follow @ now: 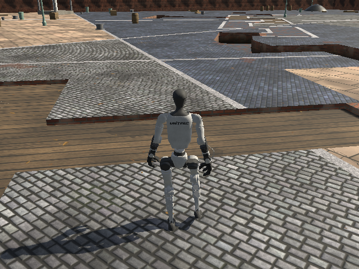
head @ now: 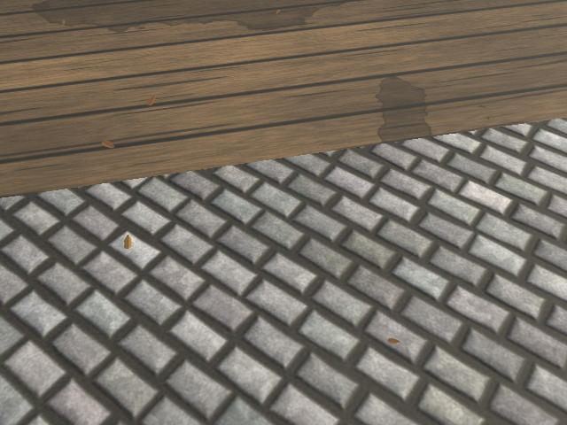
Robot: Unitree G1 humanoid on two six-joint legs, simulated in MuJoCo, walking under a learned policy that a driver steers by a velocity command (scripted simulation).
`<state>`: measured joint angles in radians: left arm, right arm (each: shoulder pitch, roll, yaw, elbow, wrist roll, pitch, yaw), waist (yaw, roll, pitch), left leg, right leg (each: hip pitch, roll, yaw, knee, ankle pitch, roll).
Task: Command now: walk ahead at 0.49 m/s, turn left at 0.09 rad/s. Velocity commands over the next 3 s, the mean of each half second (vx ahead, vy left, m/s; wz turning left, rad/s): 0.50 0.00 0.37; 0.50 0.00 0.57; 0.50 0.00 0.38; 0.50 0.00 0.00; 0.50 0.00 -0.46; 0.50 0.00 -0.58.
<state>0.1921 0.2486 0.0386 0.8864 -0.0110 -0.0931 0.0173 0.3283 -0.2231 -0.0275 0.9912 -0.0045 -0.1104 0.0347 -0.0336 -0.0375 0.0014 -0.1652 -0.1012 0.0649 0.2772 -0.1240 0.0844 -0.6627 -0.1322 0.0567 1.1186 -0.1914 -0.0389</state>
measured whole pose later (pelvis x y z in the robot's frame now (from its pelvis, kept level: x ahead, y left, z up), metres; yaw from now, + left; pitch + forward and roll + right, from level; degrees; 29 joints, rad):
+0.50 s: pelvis +0.26 -0.06 +0.00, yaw +14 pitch +1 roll -1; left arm 0.27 0.24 0.06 0.90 0.01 -0.12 -0.01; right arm 0.25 -0.30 -0.07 0.84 0.03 -0.05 -0.01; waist 0.03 0.05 0.00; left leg -0.63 0.08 -0.06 1.14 -0.23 0.04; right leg -0.17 0.01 -0.13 0.32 -0.17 -0.03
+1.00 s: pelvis +0.48 +0.08 -0.01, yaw +32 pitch +2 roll +0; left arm 0.16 0.29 0.06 0.80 0.00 -0.12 0.01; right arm 0.26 -0.26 -0.08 0.74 0.01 -0.05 0.03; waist -0.01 -0.02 0.05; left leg -0.30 -0.11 0.00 0.45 -0.17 0.10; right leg -0.54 -0.11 0.05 1.18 -0.33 0.01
